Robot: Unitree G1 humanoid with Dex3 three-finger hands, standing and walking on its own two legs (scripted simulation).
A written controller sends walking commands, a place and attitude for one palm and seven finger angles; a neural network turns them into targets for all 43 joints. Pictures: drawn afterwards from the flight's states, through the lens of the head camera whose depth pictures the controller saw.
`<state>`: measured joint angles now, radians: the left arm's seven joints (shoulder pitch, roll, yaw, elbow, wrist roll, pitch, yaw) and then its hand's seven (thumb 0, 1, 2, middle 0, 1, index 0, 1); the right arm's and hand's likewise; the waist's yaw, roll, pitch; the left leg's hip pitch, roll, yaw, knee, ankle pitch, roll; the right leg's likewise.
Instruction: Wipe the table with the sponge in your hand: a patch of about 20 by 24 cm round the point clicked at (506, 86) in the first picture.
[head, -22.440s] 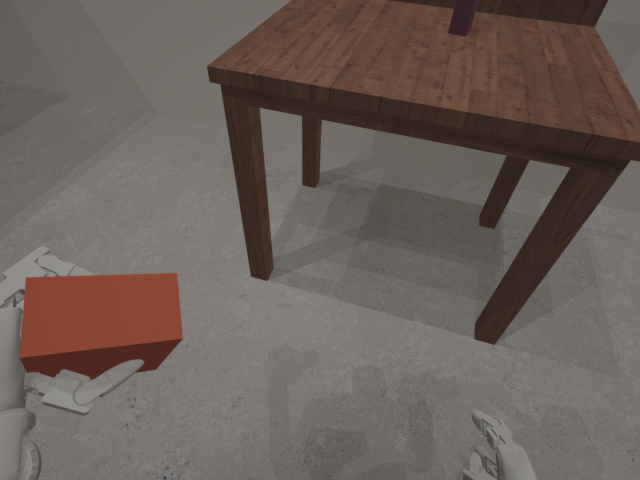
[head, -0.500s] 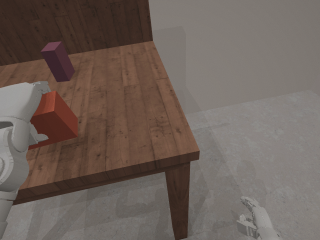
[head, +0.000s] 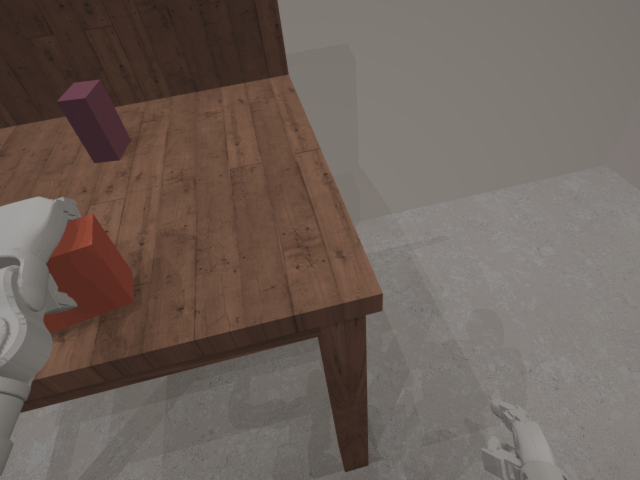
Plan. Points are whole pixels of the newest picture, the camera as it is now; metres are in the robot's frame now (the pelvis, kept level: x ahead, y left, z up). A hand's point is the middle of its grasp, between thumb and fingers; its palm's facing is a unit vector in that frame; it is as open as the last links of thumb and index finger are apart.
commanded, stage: wipe forward along the first lane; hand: left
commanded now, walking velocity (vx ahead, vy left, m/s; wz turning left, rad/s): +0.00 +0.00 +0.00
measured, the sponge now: (63, 288) +0.27 +0.37 +0.12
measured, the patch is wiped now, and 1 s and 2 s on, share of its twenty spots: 0.20 0.45 0.50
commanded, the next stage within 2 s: slide across to the middle lane in 1.54 s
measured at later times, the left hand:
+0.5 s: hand (65, 243) +0.32 +0.38 +0.15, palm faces -0.02 +0.02 -1.00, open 9.9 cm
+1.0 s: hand (75, 222) +0.36 +0.39 +0.15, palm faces -0.10 +0.02 -0.99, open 9.9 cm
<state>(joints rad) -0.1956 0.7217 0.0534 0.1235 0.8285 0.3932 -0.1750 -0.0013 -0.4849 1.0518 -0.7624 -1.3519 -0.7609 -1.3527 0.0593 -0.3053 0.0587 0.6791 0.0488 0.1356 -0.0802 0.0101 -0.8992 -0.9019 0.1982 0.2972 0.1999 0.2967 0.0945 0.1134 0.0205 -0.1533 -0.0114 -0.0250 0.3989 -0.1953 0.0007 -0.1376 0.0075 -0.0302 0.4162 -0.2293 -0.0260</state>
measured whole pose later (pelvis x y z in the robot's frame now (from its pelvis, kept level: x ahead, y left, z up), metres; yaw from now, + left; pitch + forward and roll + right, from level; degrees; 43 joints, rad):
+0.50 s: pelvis +0.01 +0.01 +0.00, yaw +0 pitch +0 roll +0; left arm -0.29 0.73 0.12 0.31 0.86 0.14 -0.14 0.00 -0.49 1.06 -0.76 -1.36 -0.76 -1.36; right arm 0.14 -0.31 0.01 0.70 0.05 0.13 -0.10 0.01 -0.90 -0.90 0.20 0.30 0.20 0.30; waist 0.07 0.09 0.01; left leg -0.21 -0.02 -0.02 0.43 -0.22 0.02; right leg -0.18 0.00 -0.03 0.42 -0.24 -0.01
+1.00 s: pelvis +0.01 +0.02 +0.00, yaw +1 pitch +3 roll +0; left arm -0.53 0.74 0.07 0.60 0.94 0.07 -0.16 0.01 -0.50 1.06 -0.77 -1.35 -0.77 -1.36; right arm 0.18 -0.31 0.01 0.71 0.05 0.16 -0.09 0.01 -0.90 -0.90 0.20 0.30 0.20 0.30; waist 0.05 0.07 -0.02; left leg -0.27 -0.03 -0.03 0.43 -0.21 0.03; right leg -0.23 -0.01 -0.03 0.41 -0.23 0.00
